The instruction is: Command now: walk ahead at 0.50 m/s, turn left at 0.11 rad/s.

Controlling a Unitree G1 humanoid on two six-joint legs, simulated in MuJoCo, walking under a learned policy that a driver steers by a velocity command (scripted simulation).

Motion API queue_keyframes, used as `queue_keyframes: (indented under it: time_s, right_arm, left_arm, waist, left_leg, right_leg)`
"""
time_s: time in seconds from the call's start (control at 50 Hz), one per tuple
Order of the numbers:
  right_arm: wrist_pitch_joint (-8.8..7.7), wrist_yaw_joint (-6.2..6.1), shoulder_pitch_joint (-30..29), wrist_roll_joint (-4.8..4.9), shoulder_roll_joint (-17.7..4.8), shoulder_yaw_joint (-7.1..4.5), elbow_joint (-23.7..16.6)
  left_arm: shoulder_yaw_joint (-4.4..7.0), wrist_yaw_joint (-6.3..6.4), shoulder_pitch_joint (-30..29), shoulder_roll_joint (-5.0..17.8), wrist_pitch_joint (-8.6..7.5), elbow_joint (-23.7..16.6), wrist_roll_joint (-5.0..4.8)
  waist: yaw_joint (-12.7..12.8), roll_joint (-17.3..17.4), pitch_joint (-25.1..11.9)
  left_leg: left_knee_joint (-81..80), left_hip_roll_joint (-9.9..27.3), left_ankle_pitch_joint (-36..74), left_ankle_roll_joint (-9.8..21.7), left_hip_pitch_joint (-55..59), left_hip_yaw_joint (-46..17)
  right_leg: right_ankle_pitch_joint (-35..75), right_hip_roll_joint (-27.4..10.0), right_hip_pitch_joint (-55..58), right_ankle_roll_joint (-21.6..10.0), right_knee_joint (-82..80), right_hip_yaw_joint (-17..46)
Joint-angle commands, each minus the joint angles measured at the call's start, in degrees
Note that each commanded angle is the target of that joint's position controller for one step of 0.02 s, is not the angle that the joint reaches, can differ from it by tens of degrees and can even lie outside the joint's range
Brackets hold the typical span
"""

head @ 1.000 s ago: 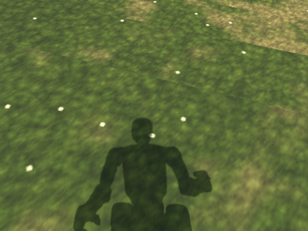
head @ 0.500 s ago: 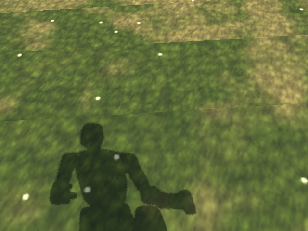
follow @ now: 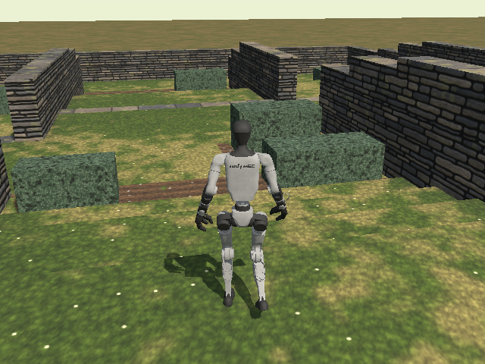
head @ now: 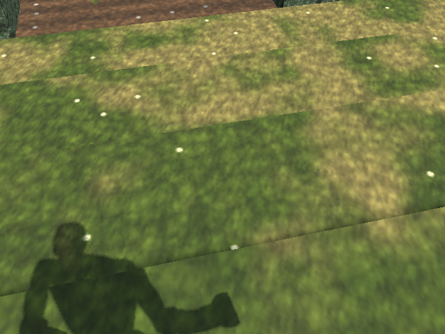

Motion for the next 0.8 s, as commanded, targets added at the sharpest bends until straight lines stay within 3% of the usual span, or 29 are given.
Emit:
queue_keyframes:
  time_s: [0.02, 0.04, 0.06, 0.1, 0.14, 0.16, 0.2, 0.28, 0.3, 0.32, 0.34, 0.36, 0.38, 0.4, 0.42, 0.44, 0.46, 0.54, 0.6, 0.66, 0.72, 0.74, 0.78, 0.8]
  right_arm:
    - [-0.34, -1.28, 7.1, -1.74, 0.8, 1.44, -1.8]
    - [-0.49, -1.2, 5.5, -0.62, -0.4, 1.16, -2.5]
    - [-0.81, -0.89, 5.5, -0.23, -2.0, 0.63, -2.5]
    - [-1.12, 0.29, 5.3, -0.71, -4.6, -0.26, -3.0]
    - [-1.03, 1.72, 6.0, -0.93, -6.5, -1.01, -2.7]
    - [-0.88, 2.38, 7.2, -1.05, -7.1, -1.31, -2.4]
    - [-0.6, 3.11, 9.7, -1.46, -7.3, -1.63, -1.7]
    - [-0.2, 2.83, 11.7, -1.39, -7.4, -1.83, 0.0]
    - [-0.2, 2.83, 11.2, -1.76, -7.4, -1.81, 0.4]
    - [-0.54, 2.99, 10.1, -2.22, -6.5, -1.56, 0.1]
    - [-1.36, 2.87, 12.0, -2.67, -0.7, 0.13, -1.8]
    - [-2.31, 2.98, 17.5, -3.25, 3.1, 1.35, -1.8]
    - [-1.82, 2.88, 8.9, -2.43, -2.0, -0.15, -1.2]
    - [-1.18, 1.63, 7.0, -1.93, -1.8, -0.18, -0.4]
    - [-0.53, 0.79, 8.1, -2.33, -2.0, -0.28, 0.8]
    - [-0.16, 0.79, 7.1, -3.16, -0.5, 0.28, 0.9]
    - [0.17, 1.34, 5.6, -3.56, 0.4, 0.71, 0.9]
    - [0.85, 4.0, -0.4, -1.89, 1.4, 1.42, 0.6]
    - [1.48, 5.17, -3.4, -1.47, 1.4, 2.03, 0.1]
    - [1.9, 5.1, -5.8, -1.38, -0.6, 1.6, -0.9]
    - [1.84, 4.33, -8.9, -1.62, -1.6, 1.0, -1.9]
    - [1.9, 4.2, -10.4, -1.8, -1.5, 0.85, -2.3]
    - [1.71, 3.73, -11.3, -1.78, -2.7, 0.01, -3.4]
    - [1.3, 3.36, -9.7, -1.24, -3.8, -0.57, -3.5]
  left_arm:
    - [-1.37, -2.08, -4.6, 0.4, -2.82, -4.9, 5.3]
    - [-1.14, -2.33, -5.9, 1.0, -2.51, -4.8, 4.13]
    - [-0.94, -2.28, -6.5, 2.3, -2.09, -4.9, 3.32]
    - [-1.51, -1.69, -7.1, 2.1, -1.46, -4.6, 2.68]
    - [-3.25, -1.83, -10.7, -0.6, -0.99, -5.6, 2.14]
    - [-3.72, -1.95, -12.6, -0.9, -0.9, -6.3, 1.81]
    - [-3.81, -1.9, -15.2, 0.6, -1.29, -7.3, 1.39]
    - [-3.16, -0.98, -19.1, 3.2, -2.63, -8.8, -0.13]
    - [-2.55, -0.64, -17.3, 4.6, -3.04, -8.6, -0.81]
    - [-1.35, -0.13, -10.7, 7.2, -3.6, -7.2, -1.24]
    - [-0.27, 0.58, 1.4, 10.8, -4.2, -5.3, -0.94]
    - [-1.05, 0.42, 9.6, 9.4, -3.36, -3.4, -0.89]
    - [-0.62, 0.65, 8.5, 7.7, -3.41, -2.6, -0.25]
    - [-1.28, 0.71, 3.1, 5.0, -3.29, -3.0, -1.02]
    - [-2.62, 1.05, -0.1, 0.4, -3.0, -3.6, -1.24]
    - [-3.2, 1.4, -1.4, -1.7, -3.0, -3.4, -1.34]
    - [-3.05, 1.92, -3.0, -2.0, -2.92, -3.8, -0.83]
    - [-0.97, 1.7, -1.5, 2.1, -3.67, -2.0, 0.98]
    - [-0.57, 0.63, 1.0, 3.0, -3.51, 0.4, 1.88]
    - [-0.79, -0.33, 2.3, 3.6, -3.54, 2.7, 2.17]
    - [-0.91, -0.67, 5.3, 4.2, -3.66, 5.6, 1.9]
    - [-0.93, -0.73, 7.0, 4.6, -3.38, 6.8, 2.29]
    - [-0.24, -0.66, 7.9, 7.2, -2.86, 7.4, 2.41]
    - [0.2, -0.51, 7.7, 8.7, -2.84, 7.7, 2.53]
  waist:
    - [-3.0, 7.2, -1.5]
    - [-2.1, 7.0, -2.3]
    - [-1.5, 6.3, -2.7]
    - [-1.3, 5.0, -2.1]
    - [-2.1, 3.4, -0.7]
    - [-2.8, 3.4, -0.4]
    - [-3.7, 3.7, -0.1]
    - [-3.2, 4.2, -0.5]
    - [-1.4, 4.4, -1.6]
    - [2.1, 3.1, -4.9]
    - [5.2, -7.8, -17.2]
    - [5.3, -14.4, -27.4]
    - [7.5, -3.8, -9.3]
    - [5.2, -3.8, -3.5]
    - [3.1, -3.6, -3.9]
    - [1.7, -3.4, -3.3]
    - [1.0, -2.8, -3.1]
    - [1.4, -1.9, -2.1]
    - [1.5, -1.6, -0.8]
    - [1.0, -1.9, 1.0]
    - [1.4, -2.8, 2.7]
    - [1.8, -3.2, 3.2]
    - [1.0, -3.6, 3.0]
    - [-0.4, -3.9, 2.7]
  left_leg:
    - [-16.7, 13.6, -10.0, 11.3, 20.3, -24.5]
    - [-17.5, 12.4, -7.0, 11.5, 17.4, -22.1]
    - [-17.9, 12.2, -5.3, 11.9, 14.1, -20.7]
    - [-18.6, 11.3, -2.4, 13.0, 7.7, -17.9]
    - [-18.5, 10.6, 1.4, 13.5, 1.4, -16.2]
    - [-17.8, 11.0, 1.9, 13.8, 0.4, -16.8]
    - [-15.3, 12.6, 4.2, 14.4, 2.5, -19.3]
    - [-9.2, 12.9, 11.6, 11.5, 8.2, -21.4]
    - [-6.4, 11.5, 15.9, 9.6, 5.7, -20.5]
    - [0.6, 8.2, 18.5, 6.2, 0.3, -18.6]
    - [19.0, -1.3, 7.8, 0.6, -9.2, -11.1]
    - [32.2, -5.4, -23.3, -1.7, -23.6, -8.4]
    - [40.8, 0.6, -18.6, -0.9, -33.0, -7.8]
    - [42.7, 3.9, -12.5, -0.3, -33.3, -5.7]
    - [40.1, 6.4, -8.1, -0.3, -29.3, -4.9]
    - [37.5, 8.3, -5.1, -0.1, -25.8, -5.1]
    - [36.0, 9.0, -5.1, -0.9, -23.3, -4.2]
    - [26.2, 9.8, 2.9, -2.6, -24.3, -1.0]
    - [18.9, 9.5, 11.1, -1.7, -22.4, 0.7]
    - [14.3, 8.8, 16.0, -0.4, -20.0, 0.3]
    - [10.1, 7.7, 14.2, 0.8, -19.5, 1.3]
    - [10.0, 6.9, 11.4, 1.5, -18.4, 2.4]
    - [9.9, 3.9, 3.2, 2.6, -13.8, 5.3]
    - [9.2, 2.1, 1.4, 3.5, -9.4, 6.5]
  right_leg:
    - [7.2, -5.3, -25.7, 0.2, 1.1, 1.0]
    - [6.9, -5.9, -23.0, 0.9, -2.2, -0.1]
    - [5.7, -6.7, -20.8, 2.0, -5.3, -1.4]
    - [5.2, -7.3, -16.2, 4.7, -13.8, -4.0]
    - [9.6, -7.0, -10.0, 5.3, -22.9, -6.0]
    - [11.9, -6.7, -8.5, 5.0, -25.3, -6.2]
    - [17.4, -6.1, -8.3, 3.6, -29.2, -5.8]
    - [21.7, -4.4, -3.2, -0.1, -37.2, -6.8]
    - [23.2, -4.2, 3.6, -2.0, -37.7, -7.2]
    - [25.3, -6.2, 14.8, -5.4, -36.3, -5.8]
    - [34.7, -18.5, 34.9, -17.4, -38.0, 9.1]
    - [24.9, -31.1, 50.7, -25.8, -44.8, 31.8]
    - [8.8, -28.5, 37.3, -18.3, -49.5, 29.2]
    - [-1.2, -25.9, 27.7, -14.0, -52.0, 20.7]
    - [1.0, -24.1, 22.9, -12.3, -54.3, 16.1]
    - [9.1, -22.3, 19.5, -11.4, -55.8, 11.1]
    - [14.6, -21.5, 17.4, -11.3, -57.3, 7.4]
    - [28.7, -19.4, 16.8, -12.0, -60.0, -5.4]
    - [37.0, -19.1, 14.9, -11.6, -60.2, -12.0]
    - [38.4, -19.4, 14.8, -10.0, -59.2, -15.8]
    - [38.2, -19.9, 20.1, -8.1, -57.2, -17.9]
    - [38.5, -20.3, 21.3, -7.8, -56.6, -18.4]
    - [48.1, -20.9, 23.6, -7.4, -52.5, -20.3]
    - [55.9, -21.0, 23.5, -6.8, -48.5, -21.7]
